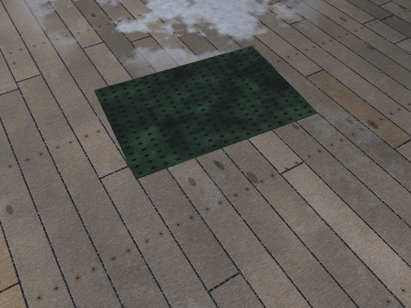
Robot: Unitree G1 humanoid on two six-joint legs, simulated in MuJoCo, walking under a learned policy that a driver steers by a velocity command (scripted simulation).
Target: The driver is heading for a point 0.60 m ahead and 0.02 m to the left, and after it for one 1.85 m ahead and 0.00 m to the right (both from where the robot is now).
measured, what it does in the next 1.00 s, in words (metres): walks ahead, turning left: right foot, then left foot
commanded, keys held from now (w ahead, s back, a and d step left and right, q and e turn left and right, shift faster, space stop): w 0.12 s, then no key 0.18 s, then q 0.50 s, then no key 0.18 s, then e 0.02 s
